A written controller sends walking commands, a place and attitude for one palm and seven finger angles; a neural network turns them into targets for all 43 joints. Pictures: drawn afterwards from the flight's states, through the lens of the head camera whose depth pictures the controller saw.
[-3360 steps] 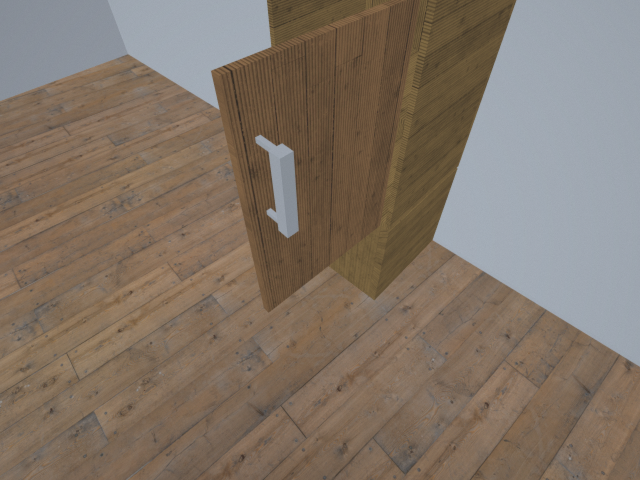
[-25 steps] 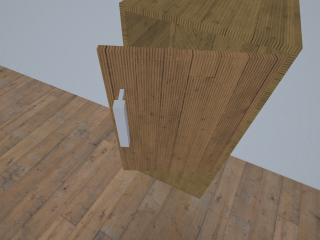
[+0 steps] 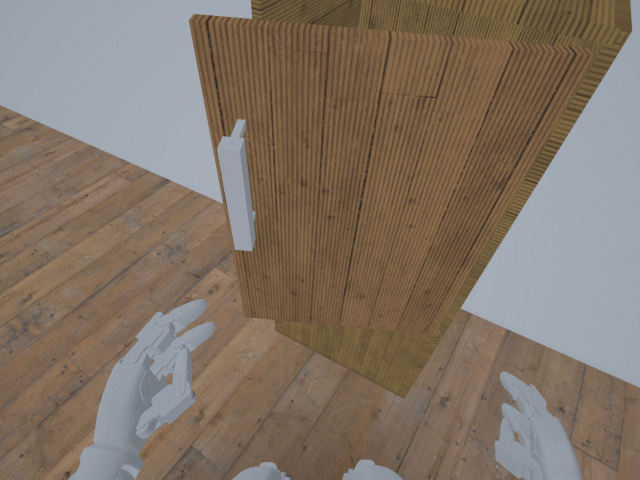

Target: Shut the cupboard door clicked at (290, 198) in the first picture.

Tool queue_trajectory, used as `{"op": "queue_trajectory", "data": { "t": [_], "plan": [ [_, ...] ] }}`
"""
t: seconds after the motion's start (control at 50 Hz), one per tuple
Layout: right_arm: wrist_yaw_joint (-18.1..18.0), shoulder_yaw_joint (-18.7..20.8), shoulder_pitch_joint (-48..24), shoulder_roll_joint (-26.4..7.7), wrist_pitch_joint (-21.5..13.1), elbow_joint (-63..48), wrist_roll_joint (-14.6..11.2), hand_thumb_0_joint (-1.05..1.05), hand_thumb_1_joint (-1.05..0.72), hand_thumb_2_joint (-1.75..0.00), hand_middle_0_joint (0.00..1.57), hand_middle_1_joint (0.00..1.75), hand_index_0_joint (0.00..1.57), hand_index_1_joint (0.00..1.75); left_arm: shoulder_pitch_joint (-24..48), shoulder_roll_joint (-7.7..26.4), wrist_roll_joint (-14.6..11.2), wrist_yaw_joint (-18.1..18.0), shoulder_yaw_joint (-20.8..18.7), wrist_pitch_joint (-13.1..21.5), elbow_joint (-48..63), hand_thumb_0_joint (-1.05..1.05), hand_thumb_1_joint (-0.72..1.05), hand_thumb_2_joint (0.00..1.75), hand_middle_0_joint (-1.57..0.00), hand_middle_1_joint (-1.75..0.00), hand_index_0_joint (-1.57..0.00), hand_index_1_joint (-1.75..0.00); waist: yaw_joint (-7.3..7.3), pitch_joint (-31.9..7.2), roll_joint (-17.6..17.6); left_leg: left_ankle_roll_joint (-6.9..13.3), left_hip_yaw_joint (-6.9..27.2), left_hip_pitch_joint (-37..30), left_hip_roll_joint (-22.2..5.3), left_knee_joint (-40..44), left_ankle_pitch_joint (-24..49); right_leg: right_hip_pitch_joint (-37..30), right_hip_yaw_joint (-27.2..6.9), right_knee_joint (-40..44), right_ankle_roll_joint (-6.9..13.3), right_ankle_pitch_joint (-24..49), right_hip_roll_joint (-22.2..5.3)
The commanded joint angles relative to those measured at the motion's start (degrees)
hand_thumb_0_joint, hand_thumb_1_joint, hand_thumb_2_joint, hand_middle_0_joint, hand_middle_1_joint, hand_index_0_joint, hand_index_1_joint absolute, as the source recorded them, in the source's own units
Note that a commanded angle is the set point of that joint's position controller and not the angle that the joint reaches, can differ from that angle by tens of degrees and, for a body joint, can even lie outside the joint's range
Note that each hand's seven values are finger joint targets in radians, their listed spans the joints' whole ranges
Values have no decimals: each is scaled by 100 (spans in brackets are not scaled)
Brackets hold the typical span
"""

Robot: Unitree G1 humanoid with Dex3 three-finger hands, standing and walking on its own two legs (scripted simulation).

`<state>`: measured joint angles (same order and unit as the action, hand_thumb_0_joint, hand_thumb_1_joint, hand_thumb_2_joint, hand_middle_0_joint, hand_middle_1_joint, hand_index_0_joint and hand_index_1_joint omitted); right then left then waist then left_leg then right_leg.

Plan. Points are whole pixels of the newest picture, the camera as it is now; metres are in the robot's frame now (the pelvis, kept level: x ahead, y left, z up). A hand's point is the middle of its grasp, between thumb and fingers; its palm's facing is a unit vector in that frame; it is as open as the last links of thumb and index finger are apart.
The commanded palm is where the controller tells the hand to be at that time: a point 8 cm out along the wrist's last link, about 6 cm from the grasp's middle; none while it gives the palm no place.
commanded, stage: raise the hand and make a fist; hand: left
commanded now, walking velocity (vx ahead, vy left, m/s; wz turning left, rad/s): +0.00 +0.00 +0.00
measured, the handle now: (242, 188) +0.45 +0.12 +0.13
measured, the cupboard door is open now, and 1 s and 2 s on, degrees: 24 24 24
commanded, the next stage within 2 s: bring the fist close to the handle in 1.56 s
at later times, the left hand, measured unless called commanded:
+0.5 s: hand (165, 364) +0.23 +0.18 +0.08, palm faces -0.01 -1.00 -0.04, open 4.1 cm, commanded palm +0.19 +0.23 +0.08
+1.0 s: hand (129, 334) +0.24 +0.20 +0.12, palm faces -0.02 -1.00 -0.05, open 3.1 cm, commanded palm +0.22 +0.26 +0.12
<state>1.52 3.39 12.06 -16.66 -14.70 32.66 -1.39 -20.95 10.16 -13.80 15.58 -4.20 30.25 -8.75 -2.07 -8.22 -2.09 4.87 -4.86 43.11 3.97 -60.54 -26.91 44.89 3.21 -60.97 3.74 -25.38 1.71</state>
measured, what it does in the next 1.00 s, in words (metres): stands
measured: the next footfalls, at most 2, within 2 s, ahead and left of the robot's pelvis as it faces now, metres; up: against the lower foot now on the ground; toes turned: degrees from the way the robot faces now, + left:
none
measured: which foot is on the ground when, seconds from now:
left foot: down 0.00-1.00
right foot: down 0.00-1.00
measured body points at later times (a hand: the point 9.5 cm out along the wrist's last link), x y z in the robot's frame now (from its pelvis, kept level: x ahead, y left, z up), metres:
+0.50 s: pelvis +0.03 -0.01 +0.01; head +0.08 -0.01 +0.46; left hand +0.22 +0.23 +0.08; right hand +0.21 -0.23 -0.07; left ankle +0.04 +0.06 -0.66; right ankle +0.05 -0.08 -0.66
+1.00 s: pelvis +0.04 +0.02 +0.03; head +0.06 +0.03 +0.48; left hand +0.24 +0.26 +0.12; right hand +0.24 -0.19 -0.03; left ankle +0.04 +0.06 -0.66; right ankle +0.05 -0.08 -0.66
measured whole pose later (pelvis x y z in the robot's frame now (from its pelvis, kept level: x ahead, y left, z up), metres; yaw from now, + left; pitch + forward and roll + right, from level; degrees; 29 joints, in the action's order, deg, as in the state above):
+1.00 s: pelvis +0.04 +0.02 +0.03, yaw +2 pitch +8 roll -3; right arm -2.4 -3.3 14.0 -13.4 -11.7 27.6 -2.1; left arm -23.1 15.8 -16.2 14.7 -7.3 14.0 9.9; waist 1.0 -5.4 2.5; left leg 5.8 -0.8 33.6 4.0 -51.6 -25.7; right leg 32.6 5.9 -47.7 2.3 -22.9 2.4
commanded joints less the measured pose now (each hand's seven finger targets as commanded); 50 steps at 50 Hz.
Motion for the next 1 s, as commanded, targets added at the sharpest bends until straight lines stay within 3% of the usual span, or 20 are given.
{"op": "queue_trajectory", "data": {
  "t": [0.0,0.02,0.06,0.08,0.1,0.14,0.18,0.22,0.28,0.32,0.4,0.48,0.5,0.58,0.64,0.8,0.9,0.98],
  "plan": [
    [-60,112,-538,-565,-98,-1612,-84,0,-90,-90,20,30,20,30,-515,1101,-226,-240,-812,11,2204,0,90,90,-53,-66,-53,-66,510,-533,676,-411,890,330,-220,1131,-694,-428,-789,1204,-35,-1373,-168],
    [-104,77,-427,-512,-100,-1620,-79,0,-90,-90,20,30,20,30,-394,1032,-231,-370,-713,11,2644,0,90,90,-55,-68,-55,-68,379,-611,835,-367,945,147,-241,1081,-586,-380,-723,1202,-56,-1124,-134],
    [-216,9,-299,-464,-155,-1557,-55,0,-90,-90,20,30,20,30,8,1033,-199,-528,-515,172,3342,0,90,90,-58,-72,-58,-72,127,-742,815,-287,940,-23,-274,777,-128,-349,-747,1235,-101,-730,-97],
    [-264,-48,-271,-481,-210,-1467,-18,0,-90,-90,20,30,20,30,421,983,-212,-518,-319,301,3562,0,90,90,-60,-74,-60,-74,-82,-753,732,-245,951,-16,-278,539,91,-241,-792,1196,-136,-558,-83],
    [-297,-51,-193,-483,-258,-1313,-14,0,-90,-90,20,30,20,30,403,1034,-175,-470,-318,386,3424,0,90,90,-62,-76,-62,-76,-121,-709,733,-255,968,-11,-314,406,234,-147,-798,1199,-134,-473,-78],
    [-335,-113,-159,-520,-332,-1178,-19,0,-90,-90,20,30,20,30,329,823,-198,-208,-11,400,3008,0,90,90,-66,-80,-66,-80,-257,-548,593,-241,971,133,-332,229,267,-63,-773,1215,-181,-409,-80],
    [-390,-144,-112,-556,-316,-1093,-55,0,-90,-90,20,30,20,30,118,925,-249,79,-100,136,2490,0,90,90,-69,-84,-69,-84,-212,-471,501,-224,922,330,-334,152,323,-270,-923,1371,-224,-449,-120],
    [-416,-135,-95,-530,-246,-1169,-123,0,-90,-90,20,30,20,30,-72,1155,-283,312,-353,-272,2368,0,90,90,-73,-88,-73,-88,-38,-804,336,-226,843,359,-349,212,495,-791,-1074,1560,-308,-321,-229],
    [-440,-146,-145,-437,-77,-1302,-154,0,-90,-90,20,30,20,30,-452,1440,-384,344,-945,-888,2425,0,90,90,-79,-94,-79,-94,283,-1336,301,-245,834,163,-323,407,1058,-1656,-1140,1579,-411,579,-323],
    [-433,-162,-193,-313,-12,-1368,-137,0,-90,-90,20,30,20,30,-568,1325,-481,236,-1082,-1051,2745,0,90,90,-82,-98,-82,-98,384,-1500,319,-294,844,-46,-308,580,1388,-2000,-1062,1544,-471,1360,-373],
    [-414,-166,-189,-235,25,-1318,-75,0,-90,-90,20,30,20,30,-795,1076,-529,41,-1075,-909,2733,0,90,90,-90,-106,-90,-106,369,-1157,31,-354,880,-82,-318,774,1656,-2088,-886,1437,-491,2221,-358],
    [-399,-142,-117,-354,8,-1286,-59,0,-90,-90,20,30,20,30,-740,998,-469,107,-839,-698,2575,0,90,90,-97,-114,-97,-114,237,-704,-14,-329,868,-123,-310,879,1449,-1694,-836,1558,-470,1671,-318],
    [-404,-123,-66,-379,-6,-1302,-64,0,-90,-90,20,30,20,30,-669,1023,-469,138,-817,-654,2643,0,90,90,-99,-116,-99,-116,202,-805,-48,-320,853,-198,-315,912,1423,-1679,-787,1575,-451,1553,-311],
    [-423,-107,-47,-433,-73,-1330,-72,0,-90,-90,20,30,20,30,-584,1224,-492,110,-923,-553,3021,0,90,90,-106,-124,-106,-124,286,-1075,404,-315,847,-627,-305,1074,1616,-1730,-632,1540,-319,1475,-219],
    [-425,-118,-31,-436,-76,-1330,-90,0,-90,-90,20,30,20,30,-563,1155,-490,-5,-878,-577,3071,0,90,90,-112,-130,-112,-130,277,-902,492,-350,881,-879,-327,1303,1604,-1527,-302,1517,-212,1265,-98],
    [-431,-183,11,-487,-12,-1369,-98,0,-90,-90,20,30,20,30,-278,1139,-380,-130,-758,-985,3030,0,90,90,-126,-146,-126,-146,235,-651,482,-472,1068,-1352,-425,1708,1703,-1481,-31,1651,-166,1258,-16],
    [-430,-253,12,-496,-11,-1376,-110,0,-90,-90,20,30,20,30,81,1211,-326,-134,-752,-1229,3194,0,90,90,-130,-150,-130,-150,241,-620,761,-568,1203,-1739,-490,1915,1900,-1498,33,1736,-151,1309,-2],
    [-452,-289,-11,-545,-10,-1310,-118,0,-90,-90,20,30,20,30,386,1342,-318,-139,-887,-1419,3013,0,90,90,-130,-150,-130,-150,230,-395,503,-612,1366,-1803,-538,2143,1516,-1508,62,1863,-148,1127,19]
  ]
}}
